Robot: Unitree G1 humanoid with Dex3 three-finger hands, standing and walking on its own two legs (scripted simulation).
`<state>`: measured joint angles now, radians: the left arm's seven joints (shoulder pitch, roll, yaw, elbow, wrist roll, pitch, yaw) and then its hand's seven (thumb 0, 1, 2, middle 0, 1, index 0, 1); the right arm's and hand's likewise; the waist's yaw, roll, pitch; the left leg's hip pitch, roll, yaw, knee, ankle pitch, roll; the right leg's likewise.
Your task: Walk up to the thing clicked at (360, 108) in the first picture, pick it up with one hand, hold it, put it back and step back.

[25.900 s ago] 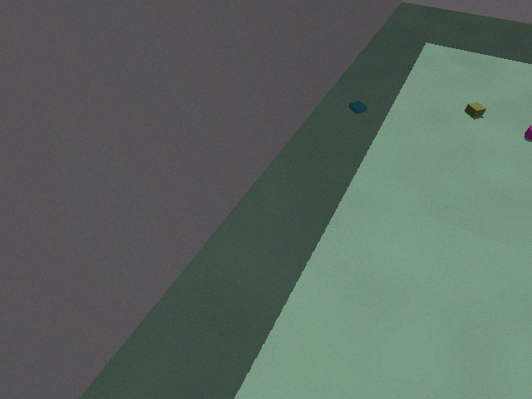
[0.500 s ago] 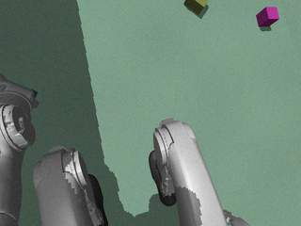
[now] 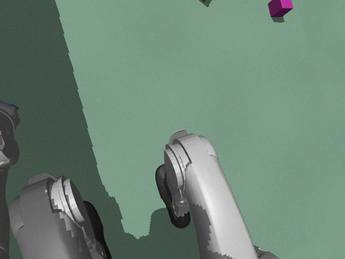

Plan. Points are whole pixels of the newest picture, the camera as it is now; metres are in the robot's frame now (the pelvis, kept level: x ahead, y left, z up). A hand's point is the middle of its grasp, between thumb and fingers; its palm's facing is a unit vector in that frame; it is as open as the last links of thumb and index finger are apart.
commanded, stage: rest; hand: left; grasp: from above
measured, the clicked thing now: out of the picture +0.46 +0.29 -0.22
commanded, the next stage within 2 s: open in 1.30 s
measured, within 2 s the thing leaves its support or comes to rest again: rests again in 1.56 s
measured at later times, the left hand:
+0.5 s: hand out of the picture +0.47 +0.29 -0.23, palm faces -0.21 -0.39 -0.90, open 11.4 cm
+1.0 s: hand out of the picture +0.47 +0.29 -0.26, palm faces -0.20 -0.40 -0.89, open 11.4 cm
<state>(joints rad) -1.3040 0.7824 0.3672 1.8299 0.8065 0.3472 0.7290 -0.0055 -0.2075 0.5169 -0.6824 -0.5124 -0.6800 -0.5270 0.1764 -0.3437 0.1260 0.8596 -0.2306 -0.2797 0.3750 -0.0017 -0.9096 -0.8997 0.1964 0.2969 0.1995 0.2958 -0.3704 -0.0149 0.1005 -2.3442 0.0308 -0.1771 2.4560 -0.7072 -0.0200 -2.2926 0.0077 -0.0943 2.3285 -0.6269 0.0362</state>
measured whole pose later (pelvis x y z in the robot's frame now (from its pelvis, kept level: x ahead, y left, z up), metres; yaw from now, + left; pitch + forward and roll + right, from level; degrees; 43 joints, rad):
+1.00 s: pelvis +0.00 +0.01 +0.00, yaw -4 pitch +29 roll -14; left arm -1.30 0.97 0.31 1.84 0.74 0.30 0.78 0.00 -0.19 0.59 -0.61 -0.61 -0.61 -0.62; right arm 0.15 -0.38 0.30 0.75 -0.23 -0.34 0.44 0.00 -0.91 -0.90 0.20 0.30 0.20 0.30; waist -0.46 -0.12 0.24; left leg -2.32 0.03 -0.26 2.50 -0.73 -0.01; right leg -2.22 0.02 -0.16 2.31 -0.62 0.06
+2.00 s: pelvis -0.01 +0.01 +0.00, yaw -6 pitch +28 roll -16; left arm -1.29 1.04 0.26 1.81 0.71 0.30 0.77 0.00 -0.33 0.83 -0.24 -0.92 -0.25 -0.90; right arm 0.14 -0.41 0.36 0.69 -0.22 -0.37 0.41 0.01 -0.91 -0.90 0.20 0.30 0.20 0.30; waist -0.47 -0.15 0.29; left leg -2.30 0.03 -0.29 2.50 -0.72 -0.01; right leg -2.18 0.03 -0.19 2.28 -0.61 0.06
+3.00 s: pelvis +0.00 +0.01 +0.03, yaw -2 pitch +34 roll -12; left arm -1.03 0.71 0.05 1.37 0.83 0.36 0.39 0.00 -0.52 0.99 -0.08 -1.00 -0.08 -0.99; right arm 0.20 -0.34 0.15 0.77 -0.11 -0.24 0.35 0.00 -0.91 -0.90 0.20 0.30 0.20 0.30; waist -0.30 0.04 -0.04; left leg -2.28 0.04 -0.19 2.40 -0.74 0.00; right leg -2.20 0.01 -0.11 2.24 -0.65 0.05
